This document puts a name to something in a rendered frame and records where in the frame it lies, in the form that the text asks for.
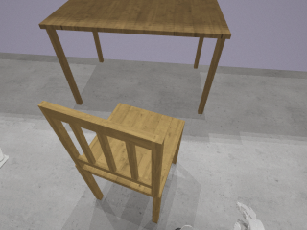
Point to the right robot hand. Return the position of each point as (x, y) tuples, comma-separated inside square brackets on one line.
[(250, 217)]

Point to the chair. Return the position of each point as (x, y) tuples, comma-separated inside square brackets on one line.
[(134, 147)]

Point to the table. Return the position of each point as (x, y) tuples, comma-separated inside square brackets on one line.
[(187, 18)]

